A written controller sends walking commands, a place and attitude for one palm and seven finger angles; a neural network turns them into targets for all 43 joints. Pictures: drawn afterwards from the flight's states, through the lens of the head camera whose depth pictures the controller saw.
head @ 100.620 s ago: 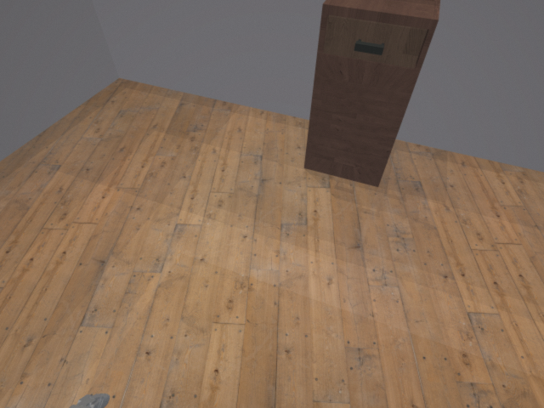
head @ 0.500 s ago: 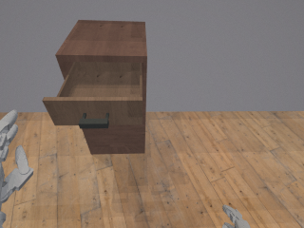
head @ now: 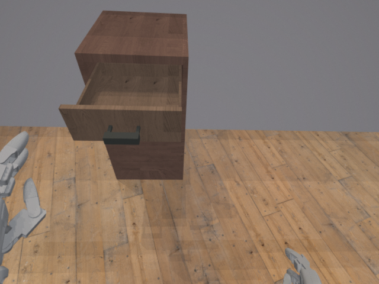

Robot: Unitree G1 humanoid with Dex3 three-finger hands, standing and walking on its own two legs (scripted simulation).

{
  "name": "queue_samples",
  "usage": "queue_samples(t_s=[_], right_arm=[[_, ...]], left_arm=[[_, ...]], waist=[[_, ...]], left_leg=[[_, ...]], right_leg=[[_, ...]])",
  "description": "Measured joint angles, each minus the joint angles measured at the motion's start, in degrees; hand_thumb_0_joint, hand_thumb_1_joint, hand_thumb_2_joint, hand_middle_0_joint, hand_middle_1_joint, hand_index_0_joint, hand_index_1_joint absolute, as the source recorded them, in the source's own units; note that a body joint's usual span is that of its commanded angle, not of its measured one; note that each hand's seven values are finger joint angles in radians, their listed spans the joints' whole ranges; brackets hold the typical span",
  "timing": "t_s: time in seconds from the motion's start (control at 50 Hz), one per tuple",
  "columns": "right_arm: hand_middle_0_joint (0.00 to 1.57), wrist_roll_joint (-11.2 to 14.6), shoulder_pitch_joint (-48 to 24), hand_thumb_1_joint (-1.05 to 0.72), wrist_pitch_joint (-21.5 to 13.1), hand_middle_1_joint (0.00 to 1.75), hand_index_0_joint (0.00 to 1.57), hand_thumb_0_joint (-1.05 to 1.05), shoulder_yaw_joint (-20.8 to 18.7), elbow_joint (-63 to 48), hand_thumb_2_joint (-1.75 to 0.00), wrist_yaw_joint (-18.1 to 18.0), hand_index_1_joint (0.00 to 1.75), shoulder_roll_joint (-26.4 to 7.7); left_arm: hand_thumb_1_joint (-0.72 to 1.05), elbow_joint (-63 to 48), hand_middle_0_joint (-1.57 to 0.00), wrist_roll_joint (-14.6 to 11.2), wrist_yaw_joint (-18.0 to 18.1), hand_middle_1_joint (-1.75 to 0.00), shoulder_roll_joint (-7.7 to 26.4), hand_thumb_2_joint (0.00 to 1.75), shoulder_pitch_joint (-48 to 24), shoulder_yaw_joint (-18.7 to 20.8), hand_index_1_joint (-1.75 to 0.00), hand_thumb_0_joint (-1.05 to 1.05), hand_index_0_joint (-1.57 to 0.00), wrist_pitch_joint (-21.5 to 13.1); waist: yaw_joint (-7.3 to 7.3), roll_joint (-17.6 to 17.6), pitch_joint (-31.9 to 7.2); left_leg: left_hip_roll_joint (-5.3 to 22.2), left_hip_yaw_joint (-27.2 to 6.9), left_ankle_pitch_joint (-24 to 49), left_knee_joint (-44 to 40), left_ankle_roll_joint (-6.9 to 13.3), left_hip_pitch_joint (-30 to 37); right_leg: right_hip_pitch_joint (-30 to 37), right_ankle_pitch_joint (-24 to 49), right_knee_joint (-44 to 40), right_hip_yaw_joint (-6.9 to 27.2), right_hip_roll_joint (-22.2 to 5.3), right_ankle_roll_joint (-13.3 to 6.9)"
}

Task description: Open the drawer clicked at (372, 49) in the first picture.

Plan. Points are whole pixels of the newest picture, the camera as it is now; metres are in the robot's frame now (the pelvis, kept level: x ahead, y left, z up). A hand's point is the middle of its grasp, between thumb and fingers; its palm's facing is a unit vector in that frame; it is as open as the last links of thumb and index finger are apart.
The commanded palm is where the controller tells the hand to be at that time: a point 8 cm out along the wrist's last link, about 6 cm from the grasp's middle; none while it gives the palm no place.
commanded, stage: let the arm hang, fingers relaxed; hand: left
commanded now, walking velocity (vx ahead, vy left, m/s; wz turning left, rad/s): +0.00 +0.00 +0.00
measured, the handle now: (123, 133) +0.55 +0.23 -0.04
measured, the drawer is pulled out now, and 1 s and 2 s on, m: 0.27 0.27 0.27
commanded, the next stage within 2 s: look to check the result in 1.10 s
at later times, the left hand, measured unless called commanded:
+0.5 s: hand out of the picture -0.03 +0.19 -0.17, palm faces +0.08 -0.97 -0.23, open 7.1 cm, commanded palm none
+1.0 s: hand out of the picture +0.01 +0.17 -0.17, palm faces +0.06 -0.98 -0.20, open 7.3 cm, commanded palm none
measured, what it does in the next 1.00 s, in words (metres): steps on the spot: right foot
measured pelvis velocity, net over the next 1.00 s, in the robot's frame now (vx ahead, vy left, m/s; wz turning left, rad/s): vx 0.01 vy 0.00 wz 0.03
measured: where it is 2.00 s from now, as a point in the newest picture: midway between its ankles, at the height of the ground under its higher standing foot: outside the picture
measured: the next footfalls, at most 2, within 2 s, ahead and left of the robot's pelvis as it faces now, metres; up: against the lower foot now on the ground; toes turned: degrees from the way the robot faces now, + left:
right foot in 0.16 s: +0.06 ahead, -0.11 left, +0.00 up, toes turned +4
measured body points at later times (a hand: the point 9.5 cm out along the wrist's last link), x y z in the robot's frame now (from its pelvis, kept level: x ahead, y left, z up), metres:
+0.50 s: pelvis +0.01 +0.00 +0.01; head +0.04 +0.00 +0.46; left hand -0.04 +0.24 -0.15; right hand +0.01 -0.24 -0.15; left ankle +0.02 +0.12 -0.73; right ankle +0.02 -0.12 -0.73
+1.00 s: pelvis +0.01 +0.00 +0.01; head +0.02 -0.01 +0.46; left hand +0.01 +0.22 -0.15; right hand +0.00 -0.21 -0.16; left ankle +0.02 +0.12 -0.73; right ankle +0.02 -0.12 -0.73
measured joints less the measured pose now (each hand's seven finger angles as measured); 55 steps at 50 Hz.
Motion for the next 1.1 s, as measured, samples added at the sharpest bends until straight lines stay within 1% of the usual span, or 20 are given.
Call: queue_samples(t_s=[0.02, 0.04, 0.08, 0.1, 0.12, 0.14, 0.16, 0.18, 0.22, 0.26, 0.28, 0.3, 0.32, 0.38, 0.42, 0.46, 0.54, 0.64, 0.86, 1.1], right_arm=[[0.20, -0.3, -0.5, -0.91, -1.2, 0.30, 0.20, 0.01, -0.7, 1.0, -0.90, 1.0, 0.30, -0.3], [0.20, -0.6, -1.0, -0.91, -1.3, 0.30, 0.20, 0.01, -1.3, 2.4, -0.90, 2.1, 0.30, -0.9], [0.20, -1.4, -2.0, -0.91, 0.5, 0.30, 0.20, 0.01, -1.5, 5.2, -0.90, 3.2, 0.30, -2.1], [0.20, -1.8, -2.5, -0.91, 1.6, 0.30, 0.20, 0.01, -1.2, 6.6, -0.90, 3.5, 0.30, -2.2], [0.20, -2.0, -2.9, -0.91, 2.5, 0.30, 0.20, 0.01, -0.7, 7.7, -0.90, 3.8, 0.30, -2.0], [0.20, -1.9, -3.2, -0.91, 3.4, 0.30, 0.20, 0.01, -0.1, 8.5, -0.90, 3.9, 0.30, -1.5], [0.20, -1.6, -3.5, -0.91, 4.0, 0.30, 0.20, 0.01, 0.4, 9.1, -0.90, 4.1, 0.30, -0.8], [0.20, -1.2, -4.0, -0.91, 4.6, 0.30, 0.20, 0.01, 0.6, 10.0, -0.90, 4.2, 0.30, -0.4], [0.20, -1.0, -4.1, -0.91, 6.0, 0.30, 0.21, 0.01, 0.4, 11.5, -0.90, 4.1, 0.30, 0.2], [0.20, -0.9, -3.5, -0.91, 6.7, 0.30, 0.20, 0.01, 0.4, 13.4, -0.90, 3.9, 0.30, 1.0], [0.20, -0.8, -3.0, -0.91, 6.8, 0.30, 0.20, 0.01, 0.4, 14.5, -0.90, 3.8, 0.30, 1.4], [0.20, -0.7, -2.2, -0.91, 6.9, 0.30, 0.20, 0.01, 0.5, 15.7, -0.90, 3.7, 0.30, 1.9], [0.20, -0.7, -1.4, -0.91, 6.9, 0.30, 0.20, 0.01, 0.6, 17.0, -0.90, 3.5, 0.30, 2.2], [0.20, -0.8, 0.8, -0.91, 7.1, 0.30, 0.20, 0.01, 0.5, 20.8, -0.90, 2.8, 0.30, 2.5], [0.20, -0.6, 1.8, -0.92, 7.3, 0.30, 0.20, 0.01, 0.4, 22.9, -0.90, 2.5, 0.30, 2.5], [0.20, -0.4, 2.6, -0.92, 7.3, 0.30, 0.20, 0.01, 0.2, 24.6, -0.90, 2.3, 0.30, 2.4], [0.20, -0.3, 3.5, -0.91, 7.3, 0.30, 0.20, 0.01, 0.1, 26.8, -0.90, 2.0, 0.30, 2.5], [0.20, -0.2, 3.5, -0.91, 7.0, 0.30, 0.20, 0.01, 0.2, 28.3, -0.90, 2.0, 0.30, 3.2], [0.20, -0.5, 2.0, -0.92, 6.5, 0.30, 0.20, 0.01, 0.1, 29.0, -0.90, 2.0, 0.30, 5.1], [0.20, -0.4, 2.3, -0.91, 6.3, 0.30, 0.20, 0.00, -0.5, 29.2, -0.90, 1.9, 0.30, 4.6]], left_arm=[[0.89, 2.7, -0.21, 1.1, -0.7, -0.30, 0.5, 0.90, -1.9, -0.8, -0.31, 0.01, -0.21, -0.8], [0.89, 8.1, -0.21, 2.1, -2.3, -0.30, 0.6, 0.90, -5.4, -2.6, -0.30, 0.01, -0.21, 0.2], [0.89, 22.4, -0.20, 3.0, -4.9, -0.30, -0.7, 0.90, -13.0, -6.9, -0.30, 0.00, -0.21, 5.1], [0.89, 30.3, -0.20, 3.1, -5.8, -0.30, -1.8, 0.90, -16.4, -8.6, -0.30, 0.00, -0.21, 7.6], [0.90, 37.9, -0.20, 3.2, -6.3, -0.30, -2.7, 0.90, -19.2, -9.9, -0.30, 0.00, -0.20, 9.8], [0.90, 44.8, -0.20, 3.2, -6.8, -0.30, -3.3, 0.90, -21.1, -11.0, -0.30, 0.00, -0.20, 11.5], [0.90, 50.9, -0.20, 3.3, -7.1, -0.30, -3.6, 0.90, -22.1, -12.1, -0.30, 0.00, -0.20, 12.5], [0.90, 57.4, -0.20, 3.4, -7.5, -0.30, -4.5, 0.90, -22.9, -13.4, -0.30, 0.00, -0.20, 13.4], [0.91, 68.5, -0.19, 3.1, -8.5, -0.30, -6.8, 0.90, -22.9, -16.4, -0.30, 0.00, -0.20, 15.1], [0.91, 76.7, -0.20, 2.8, -9.0, -0.30, -9.1, 0.90, -21.9, -18.6, -0.30, 0.01, -0.20, 15.7], [0.91, 79.9, -0.20, 2.4, -9.0, -0.30, -10.1, 0.90, -21.3, -18.9, -0.30, 0.01, -0.20, 15.7], [0.95, 82.2, -0.20, 1.9, -7.9, -0.30, -10.3, 0.90, -21.1, -17.6, -0.30, -0.01, -0.20, 15.3], [0.98, 84.2, -0.20, 1.9, -7.7, -0.30, -10.0, 0.90, -21.0, -17.0, -0.30, -0.01, -0.21, 15.0], [1.00, 89.0, -0.21, 1.9, -8.0, -0.30, -8.8, 0.90, -20.1, -16.7, -0.30, -0.02, -0.21, 14.4], [0.99, 91.6, -0.21, 1.9, -8.0, -0.30, -8.3, 0.90, -19.3, -16.7, -0.30, -0.02, -0.21, 14.0], [0.97, 93.9, -0.20, 1.9, -7.8, -0.30, -8.0, 0.90, -18.7, -16.8, -0.30, -0.01, -0.21, 13.8], [0.94, 97.2, -0.20, 1.8, -7.6, -0.30, -8.3, 0.90, -18.1, -17.1, -0.30, 0.00, -0.20, 13.7], [0.92, 99.2, -0.20, 1.8, -7.3, -0.30, -9.5, 0.90, -18.7, -17.6, -0.30, 0.00, -0.20, 13.3], [0.91, 98.6, -0.20, 2.0, -7.0, -0.30, -12.4, 0.90, -22.3, -17.9, -0.30, 0.00, -0.20, 12.3], [0.92, 98.5, -0.20, 1.9, -7.0, -0.30, -11.6, 0.90, -22.7, -17.3, -0.30, 0.00, -0.20, 12.0]], waist=[[-0.06, 0.3, 0.2], [-0.13, 1.1, -0.1], [-0.45, 2.9, -1.2], [-0.42, 3.1, -1.4], [-0.26, 2.9, -1.3], [-0.05, 1.8, -0.9], [0.19, 0.4, -0.7], [0.14, 0.4, 0.0], [-0.63, 1.3, 1.2], [-0.95, 0.9, 2.3], [-0.87, 0.5, 2.9], [-0.49, 0.1, 3.4], [0.06, -0.1, 3.9], [1.34, 0.2, 4.7], [1.75, 0.6, 5.1], [1.84, 1.0, 5.3], [1.73, 1.9, 5.4], [1.46, 2.5, 4.9], [0.94, 2.5, 3.4], [0.67, 2.0, 3.5]], left_leg=[[-0.3, -0.4, 1.4, 1.2, -0.8, -1.1], [-0.7, -1.1, 1.5, 2.3, -1.2, -2.4], [-1.8, -2.7, 1.2, 3.4, -1.4, -4.1], [-2.2, -3.2, 1.1, 3.7, -1.4, -4.3], [-2.6, -3.3, 0.9, 4.0, -1.6, -4.2], [-3.2, -2.9, 0.5, 4.8, -1.8, -4.1], [-3.8, -2.1, -0.3, 6.0, -2.1, -4.2], [-3.4, -2.0, -1.2, 7.2, -2.4, -4.1], [-2.4, -2.5, -1.8, 7.3, -2.6, -3.0], [-1.8, -2.5, -1.4, 6.0, -2.8, -1.6], [-1.5, -2.4, -1.0, 5.1, -2.9, -1.0], [-1.2, -2.6, -0.6, 4.2, -2.9, -0.7], [-0.9, -2.7, -0.1, 3.3, -3.0, -0.3], [-0.4, -2.9, 1.2, 0.8, -2.9, 0.5], [-0.4, -2.9, 1.8, -0.5, -2.9, 1.1], [-0.5, -2.9, 2.2, -1.5, -2.8, 1.7], [-0.7, -2.7, 2.9, -3.0, -2.5, 2.6], [-1.1, -2.3, 3.4, -4.1, -2.3, 3.5], [-1.2, -1.8, 3.6, -4.7, -2.4, 4.3], [-0.6, -1.8, 3.3, -4.8, -2.8, 4.6]], right_leg=[[-1.6, -2.6, 3.9, 0.3, -0.3, 0.8], [-3.6, -6.0, 8.6, 1.4, -0.4, 1.3], [-6.1, -11.7, 15.1, 3.8, -0.4, 2.0], [-6.1, -12.3, 15.3, 4.8, -0.5, 2.1], [-5.1, -10.4, 13.3, 5.6, -0.7, 2.2], [-3.5, -4.4, 9.7, 6.6, -1.1, 2.1], [-2.0, -1.6, 7.1, 7.7, -1.7, 1.8], [-1.8, -2.8, 7.6, 7.9, -1.3, 1.7], [-0.6, -4.6, 7.7, 7.5, -0.3, 1.6], [0.9, -4.3, 6.0, 7.6, 0.4, 1.5], [1.6, -3.7, 4.7, 7.6, 0.6, 1.6], [2.1, -3.0, 3.4, 7.5, 0.9, 1.5], [2.7, -2.2, 2.0, 7.4, 1.1, 1.4], [4.1, -0.3, -1.7, 7.1, 1.6, 1.3], [4.9, 0.6, -3.4, 7.2, 1.6, 1.4], [5.6, 1.1, -4.6, 7.2, 1.5, 1.5], [6.4, 1.7, -5.9, 7.4, 1.2, 1.7], [6.9, 1.9, -6.4, 7.8, 0.9, 2.0], [7.0, 1.6, -5.9, 8.2, 0.8, 1.9], [7.4, 1.6, -6.3, 8.3, 1.3, 1.6]])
